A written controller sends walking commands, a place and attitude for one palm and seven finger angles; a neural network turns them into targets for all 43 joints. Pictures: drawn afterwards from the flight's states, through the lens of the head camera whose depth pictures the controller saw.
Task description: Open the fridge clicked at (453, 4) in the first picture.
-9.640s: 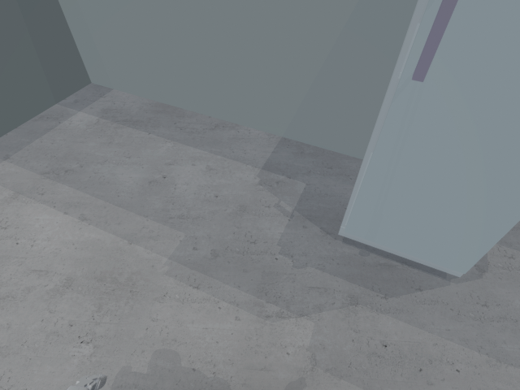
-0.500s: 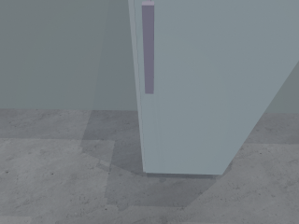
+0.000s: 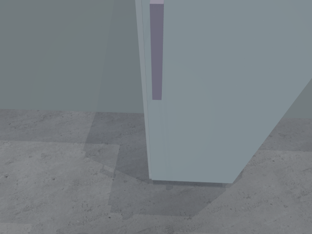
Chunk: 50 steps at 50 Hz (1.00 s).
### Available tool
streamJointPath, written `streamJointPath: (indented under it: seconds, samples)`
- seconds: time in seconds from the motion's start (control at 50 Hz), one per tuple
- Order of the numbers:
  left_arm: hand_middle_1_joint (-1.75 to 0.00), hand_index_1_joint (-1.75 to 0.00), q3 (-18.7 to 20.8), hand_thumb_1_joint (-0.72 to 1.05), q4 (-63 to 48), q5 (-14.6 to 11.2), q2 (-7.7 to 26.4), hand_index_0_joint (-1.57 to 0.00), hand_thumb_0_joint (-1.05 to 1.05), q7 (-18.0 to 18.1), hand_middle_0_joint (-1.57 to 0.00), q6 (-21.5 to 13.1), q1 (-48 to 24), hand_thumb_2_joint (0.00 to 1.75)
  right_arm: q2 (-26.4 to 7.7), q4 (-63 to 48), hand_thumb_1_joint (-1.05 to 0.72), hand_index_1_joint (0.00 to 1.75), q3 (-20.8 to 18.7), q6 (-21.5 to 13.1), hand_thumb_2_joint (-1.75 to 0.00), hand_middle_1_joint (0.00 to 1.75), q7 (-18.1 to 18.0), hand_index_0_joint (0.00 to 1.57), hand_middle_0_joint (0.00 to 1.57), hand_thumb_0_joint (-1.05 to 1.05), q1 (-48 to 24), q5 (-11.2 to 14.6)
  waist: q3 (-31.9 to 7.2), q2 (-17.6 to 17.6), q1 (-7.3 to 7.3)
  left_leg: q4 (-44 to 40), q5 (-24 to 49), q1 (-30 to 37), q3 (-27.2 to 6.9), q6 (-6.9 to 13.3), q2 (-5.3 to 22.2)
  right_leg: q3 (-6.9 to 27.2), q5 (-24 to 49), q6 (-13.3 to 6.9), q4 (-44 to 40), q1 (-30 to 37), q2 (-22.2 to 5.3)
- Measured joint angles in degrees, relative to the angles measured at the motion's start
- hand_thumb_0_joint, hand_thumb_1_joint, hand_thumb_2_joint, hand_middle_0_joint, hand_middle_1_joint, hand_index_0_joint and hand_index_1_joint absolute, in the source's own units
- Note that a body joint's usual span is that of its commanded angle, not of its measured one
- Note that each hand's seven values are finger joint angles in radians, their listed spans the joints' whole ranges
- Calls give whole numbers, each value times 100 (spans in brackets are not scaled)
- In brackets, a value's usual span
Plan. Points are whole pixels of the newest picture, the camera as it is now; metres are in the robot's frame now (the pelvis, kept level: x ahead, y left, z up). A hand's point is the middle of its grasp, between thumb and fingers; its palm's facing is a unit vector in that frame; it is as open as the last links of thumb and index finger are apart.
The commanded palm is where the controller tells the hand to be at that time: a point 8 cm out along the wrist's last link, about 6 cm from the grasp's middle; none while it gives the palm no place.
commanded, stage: look again from close up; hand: left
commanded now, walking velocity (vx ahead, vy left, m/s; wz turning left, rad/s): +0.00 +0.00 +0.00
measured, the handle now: (157, 53) +0.51 +0.03 +0.22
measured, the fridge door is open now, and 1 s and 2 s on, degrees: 0 0 0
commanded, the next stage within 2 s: shuffle to correct the standing spot in 0.52 s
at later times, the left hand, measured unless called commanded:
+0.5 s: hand out of the picture -0.01 +0.16 -0.17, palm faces +0.04 -0.98 -0.19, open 7.3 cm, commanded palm none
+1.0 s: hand out of the picture +0.00 +0.12 -0.18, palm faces +0.05 -0.98 -0.17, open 7.4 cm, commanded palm none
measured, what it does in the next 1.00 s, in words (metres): stands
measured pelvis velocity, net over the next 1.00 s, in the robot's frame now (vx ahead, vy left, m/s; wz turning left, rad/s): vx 0.02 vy -0.04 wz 0.01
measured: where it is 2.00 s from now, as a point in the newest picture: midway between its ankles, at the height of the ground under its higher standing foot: outside the picture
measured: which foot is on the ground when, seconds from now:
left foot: down 0.00-0.98, up 1.00-1.00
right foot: down 0.00-1.00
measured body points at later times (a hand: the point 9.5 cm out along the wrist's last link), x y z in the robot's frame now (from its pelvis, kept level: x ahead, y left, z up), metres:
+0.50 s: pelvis +0.00 -0.01 +0.00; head +0.01 -0.01 +0.45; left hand -0.01 +0.21 -0.16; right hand -0.02 -0.22 -0.17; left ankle -0.06 +0.10 -0.74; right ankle -0.02 -0.09 -0.74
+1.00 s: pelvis +0.02 -0.04 -0.01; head +0.05 -0.04 +0.44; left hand +0.00 +0.18 -0.17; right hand -0.02 -0.25 -0.17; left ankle -0.06 +0.10 -0.74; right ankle -0.02 -0.09 -0.74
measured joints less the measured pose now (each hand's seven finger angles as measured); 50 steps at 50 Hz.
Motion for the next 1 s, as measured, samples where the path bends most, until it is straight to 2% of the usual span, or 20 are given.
streamJointPath:
  seconds: [0.68,0.9,0.96,1.0]
  samples:
    - [-30,-30,0,92,-6,-7,25,-20,1,19,-20,-27,42,89,159,160,-91,30,2,7,-90,30,-2,20,20,0,141,-1,-12,-92,-4,31,-8,3,-27,-85,101,-36,44,-83,-78,53,98]
    - [-30,-30,166,91,-169,119,21,-19,0,-146,-20,203,200,89,251,73,-91,30,-129,79,-90,30,-66,20,20,0,290,-90,-60,-277,-55,461,-328,-218,13,-141,99,-9,-444,-136,699,-345,82]
    - [-30,-30,231,91,-270,135,-7,-19,0,-183,-20,208,208,89,191,48,-91,30,-180,99,-90,30,-96,20,20,0,358,-99,-31,-160,-71,685,-486,-351,-75,-224,219,-107,-536,-274,733,-373,194]
    - [-30,-30,259,91,-349,139,-18,-19,0,-173,-20,153,209,89,149,54,-91,30,-208,128,-90,30,-112,20,20,0,361,-75,2,-93,-61,1173,-716,-591,-68,-135,323,-205,-568,-344,695,-362,278]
